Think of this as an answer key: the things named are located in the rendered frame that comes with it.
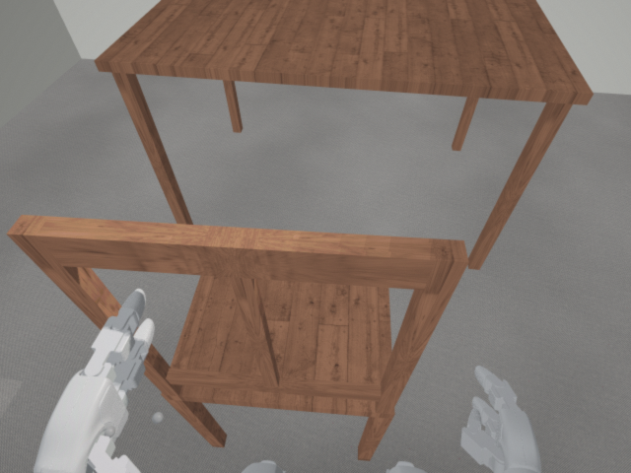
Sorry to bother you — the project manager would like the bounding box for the right robot hand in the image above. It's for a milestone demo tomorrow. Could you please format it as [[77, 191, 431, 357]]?
[[460, 366, 541, 473]]

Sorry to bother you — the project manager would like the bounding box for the table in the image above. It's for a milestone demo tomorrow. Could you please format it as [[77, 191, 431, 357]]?
[[94, 0, 594, 270]]

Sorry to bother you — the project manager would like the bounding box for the left robot hand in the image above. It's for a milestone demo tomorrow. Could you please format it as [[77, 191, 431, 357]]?
[[34, 289, 155, 473]]

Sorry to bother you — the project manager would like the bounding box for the chair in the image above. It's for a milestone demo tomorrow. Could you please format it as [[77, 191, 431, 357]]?
[[6, 215, 468, 461]]

